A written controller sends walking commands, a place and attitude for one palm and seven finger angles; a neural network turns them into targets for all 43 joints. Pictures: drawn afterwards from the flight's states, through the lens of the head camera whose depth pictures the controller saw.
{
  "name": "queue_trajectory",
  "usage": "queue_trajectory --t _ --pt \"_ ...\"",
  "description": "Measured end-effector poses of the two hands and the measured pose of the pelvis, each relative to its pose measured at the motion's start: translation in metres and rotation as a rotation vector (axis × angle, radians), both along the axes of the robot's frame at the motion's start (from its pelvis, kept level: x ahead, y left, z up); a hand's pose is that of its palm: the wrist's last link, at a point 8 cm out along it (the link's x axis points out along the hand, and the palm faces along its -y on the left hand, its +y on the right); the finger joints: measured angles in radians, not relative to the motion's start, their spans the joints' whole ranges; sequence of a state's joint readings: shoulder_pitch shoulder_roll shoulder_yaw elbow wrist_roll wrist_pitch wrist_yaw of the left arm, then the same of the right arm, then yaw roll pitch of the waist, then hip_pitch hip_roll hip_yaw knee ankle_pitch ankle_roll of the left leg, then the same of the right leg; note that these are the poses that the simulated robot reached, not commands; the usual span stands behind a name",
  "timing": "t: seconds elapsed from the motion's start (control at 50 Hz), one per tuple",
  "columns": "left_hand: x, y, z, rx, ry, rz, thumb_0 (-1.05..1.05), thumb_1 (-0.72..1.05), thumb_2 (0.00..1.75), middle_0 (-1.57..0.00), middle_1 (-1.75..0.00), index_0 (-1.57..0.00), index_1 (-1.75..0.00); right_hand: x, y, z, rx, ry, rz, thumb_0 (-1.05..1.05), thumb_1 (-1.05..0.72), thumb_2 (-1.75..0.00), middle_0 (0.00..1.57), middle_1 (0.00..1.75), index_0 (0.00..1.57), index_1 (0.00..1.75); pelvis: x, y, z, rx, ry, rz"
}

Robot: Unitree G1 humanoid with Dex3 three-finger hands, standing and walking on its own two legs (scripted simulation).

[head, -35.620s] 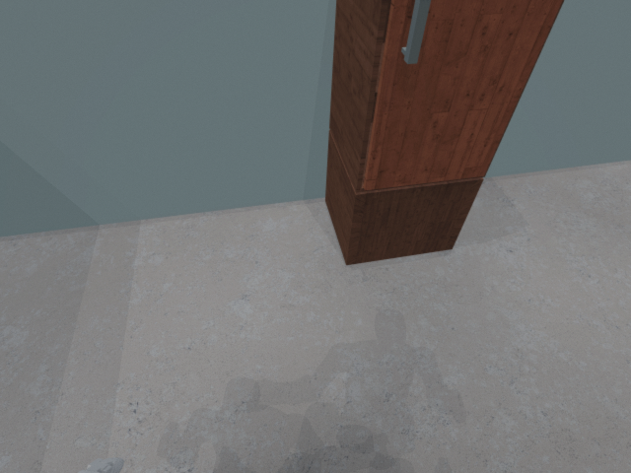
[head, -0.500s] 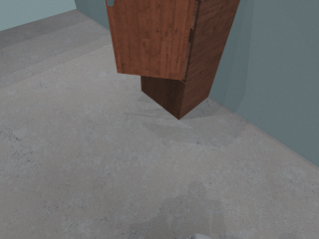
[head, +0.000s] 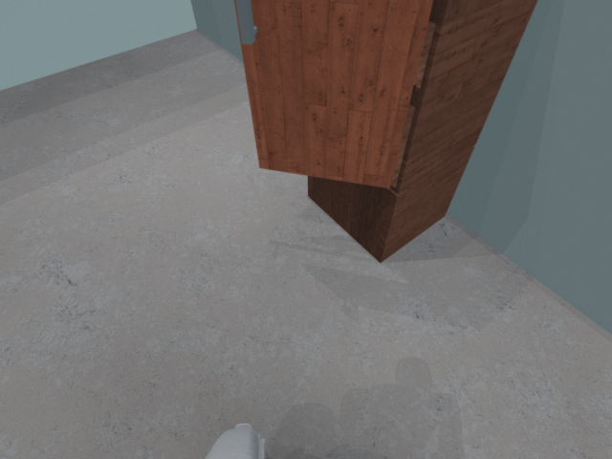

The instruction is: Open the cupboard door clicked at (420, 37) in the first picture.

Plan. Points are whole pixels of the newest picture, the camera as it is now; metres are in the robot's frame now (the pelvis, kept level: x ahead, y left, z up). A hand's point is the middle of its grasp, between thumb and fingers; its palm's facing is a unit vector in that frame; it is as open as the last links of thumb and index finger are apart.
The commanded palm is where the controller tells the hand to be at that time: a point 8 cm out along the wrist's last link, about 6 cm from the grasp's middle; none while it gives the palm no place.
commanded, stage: take the last steps up to it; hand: left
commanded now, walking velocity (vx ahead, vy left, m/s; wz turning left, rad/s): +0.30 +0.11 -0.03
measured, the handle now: (247, 6) +0.95 +0.20 +0.15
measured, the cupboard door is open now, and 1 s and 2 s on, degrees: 39 39 39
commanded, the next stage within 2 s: come to a stop and stand still in 0.66 s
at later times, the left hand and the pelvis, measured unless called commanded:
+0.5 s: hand (183, 341) +0.31 +0.25 -0.16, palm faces -0.04 -0.97 -0.24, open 7.3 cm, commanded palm none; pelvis +0.19 +0.06 -0.01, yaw -3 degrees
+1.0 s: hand (191, 339) +0.34 +0.25 -0.20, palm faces +0.01 -0.99 -0.17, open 7.3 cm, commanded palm none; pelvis +0.35 +0.08 -0.02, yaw -3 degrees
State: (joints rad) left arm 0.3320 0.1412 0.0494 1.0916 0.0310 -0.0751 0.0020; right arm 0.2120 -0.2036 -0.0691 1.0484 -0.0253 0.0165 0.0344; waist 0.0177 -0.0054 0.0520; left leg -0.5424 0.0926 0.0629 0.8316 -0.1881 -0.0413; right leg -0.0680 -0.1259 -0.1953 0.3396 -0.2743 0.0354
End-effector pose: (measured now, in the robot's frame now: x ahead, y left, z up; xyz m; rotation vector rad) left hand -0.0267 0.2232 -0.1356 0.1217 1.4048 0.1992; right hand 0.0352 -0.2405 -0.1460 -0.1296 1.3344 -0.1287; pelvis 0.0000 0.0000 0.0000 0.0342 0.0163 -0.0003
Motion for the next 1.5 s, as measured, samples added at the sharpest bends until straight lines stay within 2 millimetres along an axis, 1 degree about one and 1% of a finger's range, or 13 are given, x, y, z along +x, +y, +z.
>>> queue_trajectory --t 0.12,0.2,0.26,0.4,0.5,0.58,0.7,0.92,1.04,1.16,1.3,1.38,1.5 --pt "-0.004 0.024 -0.022 -0.053 0.148 0.076 0.00 0.92 0.90 -0.20 -0.30 -0.20 -0.30 0.108 0.042 -0.005 -0.022 -0.126 0.094 0.01 -0.91 -0.90 0.19 0.30 0.19 0.30 0.055 0.038 -0.018 -0.023 -0.001 0.008" --pt "0.030 0.050 -0.036 -0.058 0.187 0.053 0.01 0.91 0.90 -0.20 -0.30 -0.20 -0.30 0.146 0.067 -0.008 -0.048 -0.199 0.077 0.01 -0.91 -0.90 0.19 0.30 0.20 0.30 0.082 0.058 -0.028 -0.023 -0.012 -0.012" --pt "0.087 0.067 -0.032 -0.040 0.106 0.011 0.01 0.92 0.90 -0.20 -0.29 -0.20 -0.30 0.148 0.081 -0.005 -0.039 -0.183 0.038 0.00 -0.91 -0.90 0.20 0.30 0.20 0.30 0.101 0.065 -0.021 -0.017 -0.016 -0.031" --pt "0.242 0.083 -0.005 0.012 -0.162 -0.090 0.01 0.93 0.90 -0.20 -0.29 -0.19 -0.30 0.129 0.076 -0.003 -0.043 -0.053 -0.046 -0.01 -0.94 -0.90 0.20 0.30 0.20 0.30 0.150 0.072 -0.008 0.000 -0.014 -0.048" --pt "0.333 0.073 0.009 0.041 -0.275 -0.166 0.01 0.93 0.90 -0.20 -0.29 -0.19 -0.30 0.114 0.076 -0.017 0.005 0.087 -0.098 0.00 -0.92 -0.90 0.20 0.30 0.20 0.30 0.191 0.064 -0.011 0.017 -0.015 -0.060" --pt "0.383 0.057 0.006 0.055 -0.327 -0.205 0.00 0.92 0.90 -0.20 -0.29 -0.19 -0.30 0.117 0.073 -0.032 0.044 0.179 -0.128 0.01 -0.91 -0.90 0.20 0.30 0.20 0.30 0.226 0.050 -0.022 0.008 -0.021 -0.064" --pt "0.381 0.041 0.004 0.024 -0.235 -0.148 0.00 0.92 0.90 -0.20 -0.29 -0.20 -0.30 0.182 0.065 -0.017 0.035 0.151 -0.126 0.01 -0.91 -0.90 0.20 0.30 0.20 0.30 0.267 0.043 -0.008 -0.010 -0.015 -0.056" --pt "0.354 0.067 -0.020 -0.021 0.026 -0.053 -0.01 0.94 0.90 -0.20 -0.29 -0.20 -0.30 0.343 0.073 -0.004 -0.045 -0.041 -0.034 0.01 -0.93 -0.90 0.19 0.30 0.20 0.30 0.339 0.070 -0.010 -0.045 -0.017 -0.051" --pt "0.367 0.083 -0.038 -0.036 0.088 -0.046 0.00 0.92 0.90 -0.20 -0.29 -0.20 -0.30 0.391 0.093 -0.002 -0.089 -0.112 -0.015 0.01 -0.92 -0.90 0.20 0.30 0.20 0.30 0.353 0.087 -0.019 -0.046 -0.007 -0.063" --pt "0.399 0.099 -0.030 0.000 0.010 -0.076 0.00 0.92 0.90 -0.20 -0.29 -0.20 -0.30 0.389 0.095 0.002 -0.090 -0.142 -0.034 0.01 -0.91 -0.90 0.20 0.30 0.20 0.30 0.341 0.086 -0.015 -0.055 0.010 -0.083" --pt "0.426 0.093 -0.013 0.048 -0.115 -0.138 0.00 0.92 0.90 -0.20 -0.29 -0.19 -0.30 0.345 0.069 -0.006 -0.070 -0.109 -0.077 0.01 -0.90 -0.90 0.20 0.30 0.20 0.30 0.321 0.068 -0.015 -0.059 0.005 -0.084" --pt "0.419 0.074 -0.009 0.073 -0.158 -0.153 0.00 0.92 0.90 -0.20 -0.29 -0.19 -0.30 0.309 0.047 -0.018 -0.043 -0.050 -0.115 0.01 -0.90 -0.90 0.20 0.30 0.20 0.30 0.313 0.051 -0.020 -0.030 -0.009 -0.076" --pt "0.395 0.044 -0.003 0.027 -0.106 -0.151 0.00 0.92 0.90 -0.20 -0.29 -0.20 -0.30 0.268 0.036 -0.009 -0.028 0.046 -0.139 0.01 -0.91 -0.90 0.20 0.30 0.20 0.30 0.319 0.041 -0.007 -0.013 -0.016 -0.086"
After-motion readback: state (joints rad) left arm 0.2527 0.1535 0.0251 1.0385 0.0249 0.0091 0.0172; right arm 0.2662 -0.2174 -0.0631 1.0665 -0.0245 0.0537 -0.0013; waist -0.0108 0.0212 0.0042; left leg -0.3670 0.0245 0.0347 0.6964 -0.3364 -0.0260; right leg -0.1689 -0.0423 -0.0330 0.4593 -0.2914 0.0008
